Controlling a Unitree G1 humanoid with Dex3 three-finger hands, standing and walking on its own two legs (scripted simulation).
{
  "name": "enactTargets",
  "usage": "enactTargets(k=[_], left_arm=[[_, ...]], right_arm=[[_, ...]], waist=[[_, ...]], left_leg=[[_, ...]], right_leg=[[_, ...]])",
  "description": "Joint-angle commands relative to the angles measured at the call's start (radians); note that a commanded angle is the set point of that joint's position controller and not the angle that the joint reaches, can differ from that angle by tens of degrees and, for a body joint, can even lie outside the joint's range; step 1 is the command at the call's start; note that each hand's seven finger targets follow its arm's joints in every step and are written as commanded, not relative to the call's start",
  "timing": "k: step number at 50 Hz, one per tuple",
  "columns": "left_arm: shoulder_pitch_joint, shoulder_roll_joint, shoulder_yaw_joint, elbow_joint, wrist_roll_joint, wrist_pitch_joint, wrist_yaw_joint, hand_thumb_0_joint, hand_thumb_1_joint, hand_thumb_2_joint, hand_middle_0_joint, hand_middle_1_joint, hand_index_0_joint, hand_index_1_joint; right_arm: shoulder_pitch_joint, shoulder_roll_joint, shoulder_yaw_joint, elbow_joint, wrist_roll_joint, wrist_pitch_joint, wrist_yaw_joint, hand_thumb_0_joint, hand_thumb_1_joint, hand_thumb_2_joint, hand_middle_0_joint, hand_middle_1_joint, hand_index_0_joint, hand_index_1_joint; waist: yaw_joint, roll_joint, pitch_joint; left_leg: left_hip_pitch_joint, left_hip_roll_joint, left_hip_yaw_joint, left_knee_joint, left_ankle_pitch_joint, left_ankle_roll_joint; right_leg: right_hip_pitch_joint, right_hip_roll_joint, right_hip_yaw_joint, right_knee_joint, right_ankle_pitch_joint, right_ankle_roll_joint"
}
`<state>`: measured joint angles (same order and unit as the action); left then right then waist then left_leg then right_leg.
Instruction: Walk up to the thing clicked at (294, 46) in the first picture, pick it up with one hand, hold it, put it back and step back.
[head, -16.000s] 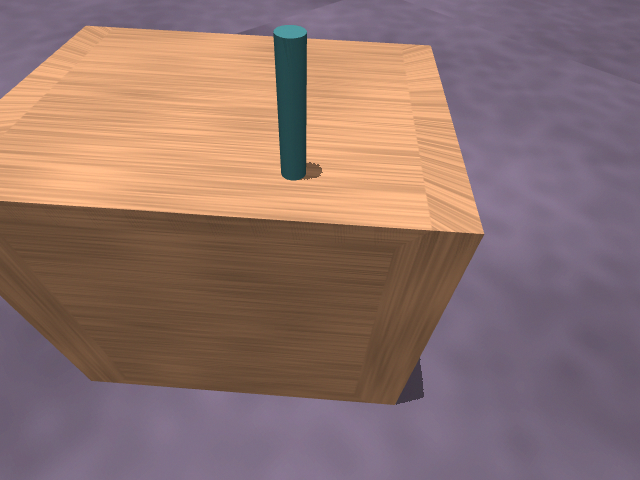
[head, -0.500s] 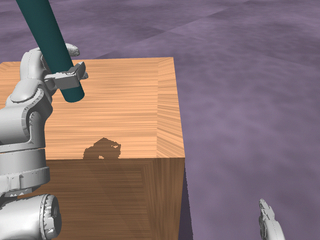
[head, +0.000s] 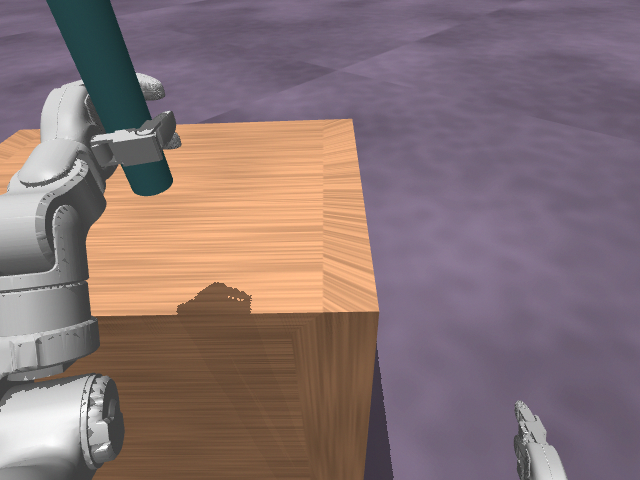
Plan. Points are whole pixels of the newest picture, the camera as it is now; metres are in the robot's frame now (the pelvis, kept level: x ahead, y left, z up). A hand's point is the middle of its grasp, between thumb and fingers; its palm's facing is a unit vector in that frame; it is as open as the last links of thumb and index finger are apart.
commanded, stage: hold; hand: left
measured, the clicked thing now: (110, 77) +0.35 +0.19 +0.37
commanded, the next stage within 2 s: none
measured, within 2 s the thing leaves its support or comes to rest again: neither
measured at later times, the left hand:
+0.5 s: hand (143, 116) +0.33 +0.17 +0.34, palm faces +0.19 -0.98 -0.01, open 5.8 cm
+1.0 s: hand (145, 114) +0.33 +0.16 +0.34, palm faces +0.18 -0.98 -0.02, open 5.8 cm
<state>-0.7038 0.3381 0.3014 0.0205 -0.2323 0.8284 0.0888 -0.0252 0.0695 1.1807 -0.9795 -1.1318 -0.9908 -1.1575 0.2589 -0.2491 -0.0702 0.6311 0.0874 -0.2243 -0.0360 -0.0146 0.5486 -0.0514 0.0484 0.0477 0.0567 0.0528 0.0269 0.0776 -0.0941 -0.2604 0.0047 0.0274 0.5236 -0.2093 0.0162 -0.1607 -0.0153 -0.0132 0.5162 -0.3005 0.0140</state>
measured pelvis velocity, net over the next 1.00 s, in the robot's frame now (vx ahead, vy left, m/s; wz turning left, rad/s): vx -0.01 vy -0.01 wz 0.00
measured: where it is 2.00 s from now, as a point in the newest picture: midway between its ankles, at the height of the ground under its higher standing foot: outside the picture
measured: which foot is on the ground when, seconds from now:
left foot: down 0.00-1.00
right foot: down 0.00-1.00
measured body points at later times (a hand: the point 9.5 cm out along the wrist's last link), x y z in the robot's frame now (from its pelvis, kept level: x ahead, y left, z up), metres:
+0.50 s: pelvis +0.00 +0.00 +0.00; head -0.07 -0.04 +0.44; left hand +0.32 +0.22 +0.34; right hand +0.18 -0.25 -0.07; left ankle +0.05 +0.11 -0.73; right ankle -0.01 -0.13 -0.73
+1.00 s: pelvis -0.01 -0.01 +0.00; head -0.07 -0.04 +0.44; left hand +0.31 +0.21 +0.35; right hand +0.17 -0.26 -0.07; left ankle +0.05 +0.11 -0.73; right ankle -0.01 -0.13 -0.73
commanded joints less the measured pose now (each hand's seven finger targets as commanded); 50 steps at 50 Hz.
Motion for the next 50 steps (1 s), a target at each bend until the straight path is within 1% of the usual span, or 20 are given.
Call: enactTargets(k=[1,6,9,10,11,15,18,22,25,26,28,32,33,35,39,42,45,47,48,50], left_arm=[[-0.584,0.26,0.083,-0.275,-0.016,-0.078,-0.01,0.0,0.429,1.265,-1.275,-1.347,-1.292,-1.351],[-0.535,0.213,0.064,-0.238,-0.032,-0.047,-0.009,0.0,0.407,1.281,-1.268,-1.359,-1.288,-1.36],[-0.575,0.251,0.09,-0.293,-0.032,-0.044,-0.003,0.0,0.415,1.285,-1.264,-1.356,-1.283,-1.358],[-0.553,0.223,0.076,-0.246,-0.03,-0.032,-0.002,0.0,0.423,1.291,-1.257,-1.358,-1.278,-1.36],[-0.578,0.234,0.073,-0.318,-0.029,-0.037,0.002,0.0,0.409,1.285,-1.27,-1.363,-1.291,-1.365],[-0.578,0.229,0.074,-0.342,-0.034,-0.016,0.002,0.0,0.405,1.305,-1.289,-1.381,-1.307,-1.385],[-0.526,0.193,0.046,-0.262,-0.032,0.015,0.001,0.0,0.393,1.304,-1.29,-1.389,-1.311,-1.391],[-0.571,0.243,0.077,-0.353,-0.034,0.023,-0.001,0.0,0.423,1.309,-1.303,-1.387,-1.319,-1.392],[-0.476,0.164,0.045,-0.247,-0.045,0.042,-0.006,0.0,0.436,1.314,-1.294,-1.396,-1.314,-1.398],[-0.511,0.204,0.07,-0.314,-0.047,0.036,-0.002,0.0,0.451,1.313,-1.306,-1.396,-1.324,-1.399],[-0.484,0.204,0.074,-0.273,-0.048,0.045,-0.001,0.0,0.433,1.311,-1.302,-1.401,-1.324,-1.401],[-0.521,0.24,0.107,-0.353,-0.047,0.029,0.017,0.0,0.458,1.327,-1.303,-1.417,-1.328,-1.414],[-0.546,0.252,0.108,-0.364,-0.043,0.023,0.023,0.0,0.433,1.309,-1.299,-1.406,-1.322,-1.404],[-0.519,0.201,0.076,-0.305,-0.041,0.02,0.025,0.0,0.437,1.325,-1.312,-1.426,-1.337,-1.423],[-0.602,0.262,0.093,-0.365,-0.033,-0.005,0.029,0.0,0.423,1.323,-1.326,-1.432,-1.35,-1.43],[-0.592,0.213,0.042,-0.32,-0.027,-0.003,0.015,0.0,0.452,1.323,-1.33,-1.415,-1.345,-1.419],[-0.583,0.221,0.042,-0.308,-0.033,0.005,-0.011,0.0,0.494,1.33,-1.347,-1.421,-1.363,-1.425],[-0.574,0.223,0.053,-0.318,-0.04,0.009,-0.019,0.0,0.512,1.328,-1.344,-1.415,-1.361,-1.418],[-0.536,0.212,0.05,-0.258,-0.041,0.02,-0.023,0.0,0.502,1.311,-1.341,-1.409,-1.36,-1.409],[-0.576,0.247,0.075,-0.313,-0.046,0.025,-0.027,0.0,0.515,1.342,-1.351,-1.43,-1.37,-1.431]], right_arm=[[-0.165,-0.133,-0.054,-0.178,0.001,-0.076,-0.007,0.0,0.548,-0.053,0.049,0.05,0.049,0.05],[-0.181,-0.116,-0.044,-0.174,0.008,-0.083,-0.002,0.0,0.553,-0.052,0.049,0.05,0.049,0.05],[-0.155,-0.11,-0.04,-0.164,0.008,-0.078,0.003,0.0,0.552,-0.053,0.049,0.05,0.049,0.05],[-0.158,-0.113,-0.04,-0.167,0.008,-0.08,0.004,0.0,0.555,-0.053,0.049,0.05,0.05,0.05],[-0.165,-0.12,-0.051,-0.175,0.01,-0.083,0.006,0.0,0.551,-0.053,0.049,0.05,0.049,0.05],[-0.153,-0.11,-0.047,-0.14,0.011,-0.085,0.008,0.0,0.547,-0.055,0.049,0.05,0.049,0.05],[-0.191,-0.116,-0.042,-0.158,0.011,-0.088,0.008,0.0,0.544,-0.056,0.049,0.05,0.049,0.05],[-0.19,-0.127,-0.05,-0.15,0.012,-0.089,0.005,0.0,0.545,-0.056,0.049,0.05,0.049,0.05],[-0.197,-0.117,-0.044,-0.145,0.014,-0.089,0.006,0.0,0.544,-0.056,0.049,0.05,0.049,0.05],[-0.182,-0.117,-0.046,-0.127,0.013,-0.087,0.005,0.0,0.547,-0.055,0.049,0.05,0.049,0.05],[-0.183,-0.126,-0.052,-0.141,0.016,-0.085,0.006,0.0,0.547,-0.055,0.049,0.05,0.049,0.05],[-0.18,-0.118,-0.058,-0.129,0.018,-0.081,0.008,0.0,0.548,-0.054,0.049,0.05,0.05,0.05],[-0.169,-0.117,-0.06,-0.125,0.018,-0.083,0.007,0.0,0.543,-0.056,0.049,0.05,0.049,0.05],[-0.188,-0.118,-0.057,-0.145,0.016,-0.084,0.005,0.0,0.545,-0.055,0.049,0.05,0.05,0.05],[-0.186,-0.126,-0.063,-0.116,0.014,-0.091,-0.004,0.0,0.538,-0.057,0.049,0.05,0.049,0.05],[-0.224,-0.111,-0.037,-0.119,0.011,-0.1,-0.009,0.0,0.539,-0.058,0.049,0.05,0.049,0.05],[-0.197,-0.12,-0.04,-0.115,0.011,-0.1,-0.01,0.0,0.544,-0.056,0.049,0.05,0.049,0.05],[-0.2,-0.114,-0.033,-0.111,0.011,-0.101,-0.006,0.0,0.545,-0.055,0.049,0.05,0.049,0.05],[-0.215,-0.119,-0.032,-0.128,0.012,-0.104,-0.008,0.0,0.543,-0.056,0.049,0.05,0.049,0.05],[-0.197,-0.132,-0.05,-0.131,0.012,-0.101,-0.009,0.0,0.546,-0.055,0.049,0.05,0.049,0.05]], waist=[[0.002,-0.041,-0.217],[0.007,-0.055,-0.176],[0.008,-0.039,-0.183],[0.006,-0.047,-0.187],[0.013,-0.036,-0.184],[0.013,-0.025,-0.188],[0.01,-0.051,-0.166],[0.018,-0.041,-0.201],[0.016,-0.086,-0.157],[0.019,-0.091,-0.167],[0.014,-0.082,-0.161],[0.023,-0.066,-0.191],[0.017,-0.067,-0.194],[0.01,-0.088,-0.183],[0.004,-0.048,-0.21],[0.011,-0.034,-0.202],[-0.003,-0.02,-0.219],[0.015,-0.027,-0.211],[0.017,-0.057,-0.177],[0.012,-0.048,-0.191]], left_leg=[[0.199,0.003,-0.023,-0.072,0.076,-0.005],[0.169,-0.002,-0.012,-0.069,0.085,-0.002],[0.183,0.003,-0.018,-0.074,0.084,-0.006],[0.186,0.003,-0.017,-0.071,0.085,-0.007],[0.18,0.002,-0.015,-0.075,0.081,-0.009],[0.182,-0.003,-0.009,-0.071,0.082,-0.006],[0.167,-0.009,-0.003,-0.063,0.097,0.0],[0.188,-0.006,-0.01,-0.074,0.063,-0.005],[0.162,-0.004,-0.013,-0.075,0.055,-0.002],[0.168,-0.005,-0.014,-0.075,0.065,-0.001],[0.165,-0.01,-0.004,-0.07,0.077,0.001],[0.173,-0.016,0.002,-0.058,0.112,0.002],[0.186,-0.013,0.001,-0.056,0.12,0.001],[0.173,-0.014,0.001,-0.051,0.124,0.006],[0.192,-0.017,0.003,-0.043,0.128,0.005],[0.175,-0.019,0.0,-0.048,0.107,0.005],[0.197,-0.016,0.001,-0.051,0.084,0.002],[0.177,-0.015,-0.003,-0.056,0.087,0.0],[0.159,-0.015,-0.002,-0.06,0.073,0.001],[0.174,-0.013,-0.003,-0.065,0.055,-0.001]], right_leg=[[-0.099,0.027,-0.037,-0.109,0.111,-0.024],[-0.105,0.027,-0.034,-0.106,0.119,-0.021],[-0.107,0.029,-0.036,-0.101,0.117,-0.023],[-0.112,0.029,-0.035,-0.099,0.116,-0.023],[-0.11,0.031,-0.037,-0.099,0.107,-0.026],[-0.11,0.026,-0.034,-0.1,0.107,-0.024],[-0.108,0.024,-0.029,-0.1,0.122,-0.021],[-0.108,0.026,-0.032,-0.106,0.088,-0.022],[-0.115,0.026,-0.031,-0.107,0.084,-0.021],[-0.111,0.027,-0.032,-0.104,0.095,-0.019],[-0.11,0.025,-0.03,-0.106,0.104,-0.018],[-0.098,0.02,-0.024,-0.096,0.141,-0.015],[-0.105,0.021,-0.028,-0.09,0.146,-0.015],[-0.102,0.018,-0.024,-0.091,0.158,-0.013],[-0.109,0.013,-0.021,-0.086,0.166,-0.01],[-0.109,0.011,-0.019,-0.087,0.147,-0.014],[-0.12,0.016,-0.022,-0.094,0.12,-0.016],[-0.114,0.018,-0.027,-0.095,0.116,-0.018],[-0.116,0.022,-0.028,-0.102,0.099,-0.017],[-0.121,0.025,-0.028,-0.104,0.084,-0.017]])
